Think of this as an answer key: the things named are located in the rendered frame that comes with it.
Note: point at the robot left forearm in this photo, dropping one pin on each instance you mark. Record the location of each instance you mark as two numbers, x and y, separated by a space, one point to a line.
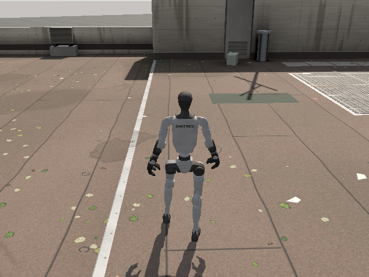
155 154

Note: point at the right robot hand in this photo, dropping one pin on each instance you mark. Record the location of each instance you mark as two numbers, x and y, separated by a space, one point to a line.
211 160

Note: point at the robot right forearm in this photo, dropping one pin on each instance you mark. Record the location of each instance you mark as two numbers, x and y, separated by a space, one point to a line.
213 151

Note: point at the left robot hand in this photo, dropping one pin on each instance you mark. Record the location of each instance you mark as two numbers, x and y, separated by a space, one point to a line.
151 167

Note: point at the robot right upper arm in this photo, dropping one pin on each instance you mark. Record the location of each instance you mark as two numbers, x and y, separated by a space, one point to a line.
206 131

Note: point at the robot left upper arm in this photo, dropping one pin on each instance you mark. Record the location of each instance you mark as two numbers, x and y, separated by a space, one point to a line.
167 121

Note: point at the left robot thigh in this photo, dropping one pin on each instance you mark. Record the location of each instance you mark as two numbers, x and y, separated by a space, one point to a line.
170 170

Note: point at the humanoid robot torso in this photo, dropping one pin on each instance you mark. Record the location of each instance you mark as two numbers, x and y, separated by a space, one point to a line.
184 138

